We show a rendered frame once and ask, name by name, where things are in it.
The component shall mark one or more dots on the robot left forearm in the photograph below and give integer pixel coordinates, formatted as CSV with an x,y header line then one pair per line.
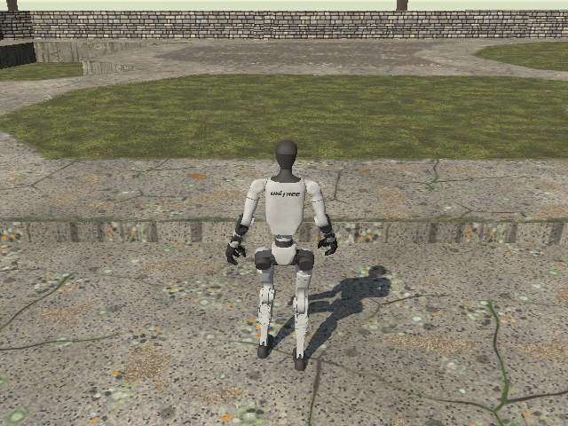
x,y
238,233

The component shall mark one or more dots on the left robot upper arm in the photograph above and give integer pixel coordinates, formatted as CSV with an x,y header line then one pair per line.
x,y
256,187

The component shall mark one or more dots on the right robot upper arm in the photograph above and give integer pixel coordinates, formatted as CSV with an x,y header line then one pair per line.
x,y
312,187

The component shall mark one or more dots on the robot left thigh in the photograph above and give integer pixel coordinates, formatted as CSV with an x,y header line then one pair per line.
x,y
265,269

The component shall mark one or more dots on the robot right forearm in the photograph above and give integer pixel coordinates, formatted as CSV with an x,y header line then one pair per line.
x,y
328,231

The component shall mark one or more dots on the robot right hand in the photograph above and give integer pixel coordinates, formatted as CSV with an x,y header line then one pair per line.
x,y
333,246

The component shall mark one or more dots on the robot right foot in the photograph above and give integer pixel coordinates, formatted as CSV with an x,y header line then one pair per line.
x,y
299,363

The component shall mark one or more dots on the robot left hand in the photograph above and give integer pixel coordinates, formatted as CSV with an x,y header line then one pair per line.
x,y
230,251

